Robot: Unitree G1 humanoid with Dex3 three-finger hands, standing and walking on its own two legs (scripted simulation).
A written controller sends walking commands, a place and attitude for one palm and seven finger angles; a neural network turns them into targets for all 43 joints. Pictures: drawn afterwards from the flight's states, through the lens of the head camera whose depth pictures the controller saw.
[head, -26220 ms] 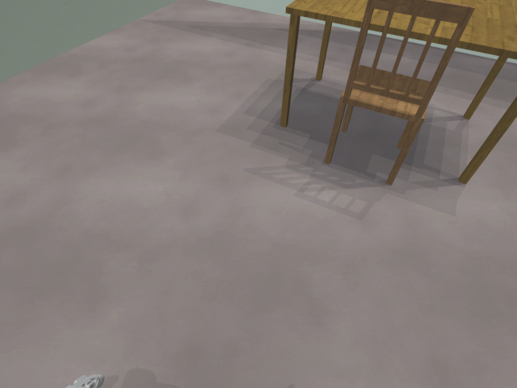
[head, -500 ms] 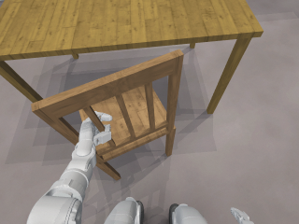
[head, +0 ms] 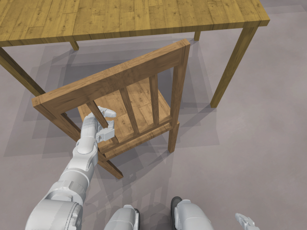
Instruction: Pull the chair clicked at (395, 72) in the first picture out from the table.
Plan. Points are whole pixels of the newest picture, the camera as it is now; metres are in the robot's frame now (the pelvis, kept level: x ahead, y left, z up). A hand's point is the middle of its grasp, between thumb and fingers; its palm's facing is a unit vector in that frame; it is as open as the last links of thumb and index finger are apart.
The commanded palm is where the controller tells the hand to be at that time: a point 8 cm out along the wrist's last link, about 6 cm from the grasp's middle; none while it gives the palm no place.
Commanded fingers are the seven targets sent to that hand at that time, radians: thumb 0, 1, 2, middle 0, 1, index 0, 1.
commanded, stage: step backward, pulling the chair out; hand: left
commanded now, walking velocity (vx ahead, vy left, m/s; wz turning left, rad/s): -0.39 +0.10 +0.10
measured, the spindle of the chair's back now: (130, 114) +0.44 +0.08 -0.08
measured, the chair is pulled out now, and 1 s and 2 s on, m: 0.18 0.28 0.42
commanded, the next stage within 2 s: none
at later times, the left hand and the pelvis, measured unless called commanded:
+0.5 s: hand (107, 146) +0.33 +0.14 -0.05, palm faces +0.00 -0.99 -0.17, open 5.0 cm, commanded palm +0.32 +0.19 -0.05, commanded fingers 0.00 0.90 0.90 -0.50 -1.45 -0.50 -1.45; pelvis -0.05 +0.02 +0.01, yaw +4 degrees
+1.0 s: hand (106, 163) +0.28 +0.13 -0.05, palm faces +0.00 -0.98 -0.18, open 5.0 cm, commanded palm +0.26 +0.19 -0.05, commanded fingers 0.00 0.90 0.90 -0.50 -1.45 -0.50 -1.45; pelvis -0.11 +0.02 +0.01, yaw +5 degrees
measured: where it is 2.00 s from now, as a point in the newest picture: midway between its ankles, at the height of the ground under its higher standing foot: outside the picture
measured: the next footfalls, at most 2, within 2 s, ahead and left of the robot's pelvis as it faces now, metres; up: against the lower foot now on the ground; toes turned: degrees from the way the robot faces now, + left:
left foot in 0.22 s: -0.03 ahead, +0.20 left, +0.00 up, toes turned +6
right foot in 0.36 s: +0.05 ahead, -0.09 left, +0.00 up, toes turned +1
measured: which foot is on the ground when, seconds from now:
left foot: up 0.00-0.20, down 0.22-0.78, up 0.80-1.00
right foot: down 0.00-0.26, up 0.28-0.34, down 0.36-1.00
